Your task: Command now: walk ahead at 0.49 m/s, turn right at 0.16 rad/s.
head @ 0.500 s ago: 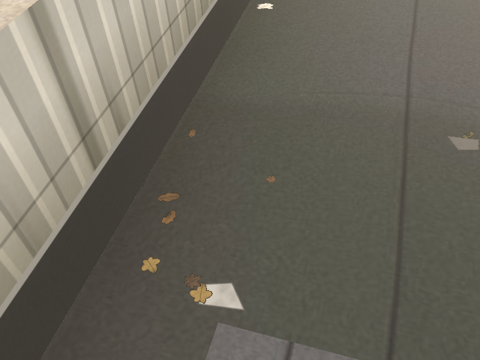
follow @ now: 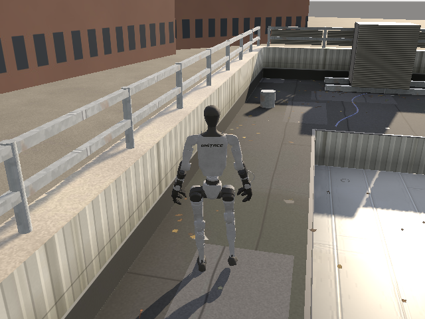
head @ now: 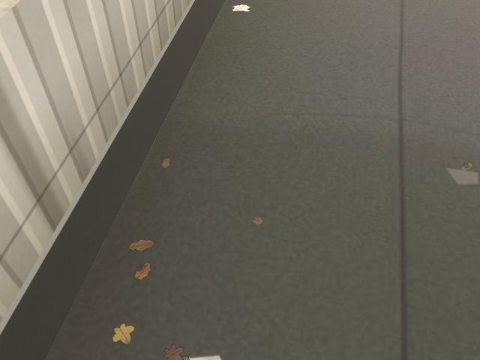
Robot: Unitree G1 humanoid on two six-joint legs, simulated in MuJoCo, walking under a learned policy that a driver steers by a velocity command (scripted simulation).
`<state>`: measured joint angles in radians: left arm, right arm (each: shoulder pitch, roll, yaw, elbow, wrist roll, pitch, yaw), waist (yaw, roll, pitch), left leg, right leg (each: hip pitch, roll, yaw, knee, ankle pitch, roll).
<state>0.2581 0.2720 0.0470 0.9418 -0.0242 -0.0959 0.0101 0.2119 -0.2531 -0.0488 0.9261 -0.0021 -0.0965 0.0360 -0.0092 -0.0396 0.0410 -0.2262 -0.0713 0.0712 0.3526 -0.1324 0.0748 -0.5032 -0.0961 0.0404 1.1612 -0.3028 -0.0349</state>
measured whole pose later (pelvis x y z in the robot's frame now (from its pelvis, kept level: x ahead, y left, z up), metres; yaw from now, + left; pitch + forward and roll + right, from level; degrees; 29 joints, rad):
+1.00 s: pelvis +0.48 -0.09 +0.00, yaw -31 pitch +2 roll -1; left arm 0.21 0.33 0.07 0.69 -0.01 0.06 0.05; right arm 0.10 -0.25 -0.03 0.75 -0.02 -0.03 -0.01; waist -0.01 -0.03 0.05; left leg -0.37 -0.01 0.01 0.44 -0.10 0.03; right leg -0.46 0.06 0.10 1.11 -0.50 0.07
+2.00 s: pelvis +0.60 -0.15 +0.00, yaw -32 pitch +0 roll -1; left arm 0.30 0.29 0.07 0.84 -0.03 -0.06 0.02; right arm 0.28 -0.27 -0.04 1.05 0.01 -0.11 0.03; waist -0.04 -0.03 0.01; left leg -0.14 -0.02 0.03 0.41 -0.27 0.05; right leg -0.38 -0.01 0.04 1.04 -0.34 -0.04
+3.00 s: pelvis +1.02 -0.40 -0.02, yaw -13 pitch +2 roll -1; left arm 0.12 0.29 0.06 0.82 0.00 -0.04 0.03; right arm 0.13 -0.29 -0.08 0.74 0.00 -0.03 0.03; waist -0.01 -0.01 0.09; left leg -0.47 -0.08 0.00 0.54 -0.11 0.10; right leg -0.43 0.01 0.02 1.25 -0.52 0.04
